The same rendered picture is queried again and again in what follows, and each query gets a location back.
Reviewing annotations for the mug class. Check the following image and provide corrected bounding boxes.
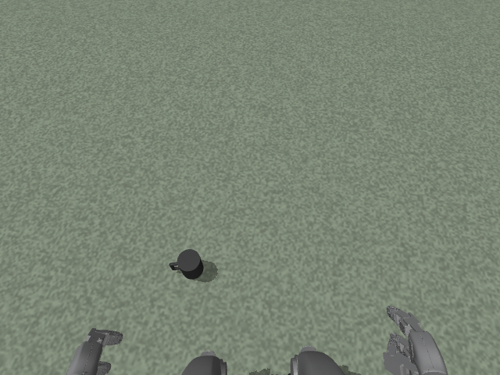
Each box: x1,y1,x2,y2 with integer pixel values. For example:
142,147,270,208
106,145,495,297
169,249,204,280

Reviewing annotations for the right robot hand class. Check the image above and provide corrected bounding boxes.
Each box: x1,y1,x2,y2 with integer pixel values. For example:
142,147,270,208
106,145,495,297
383,306,448,375

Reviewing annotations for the left robot hand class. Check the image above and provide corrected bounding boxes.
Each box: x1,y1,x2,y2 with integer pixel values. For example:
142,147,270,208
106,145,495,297
66,328,123,375

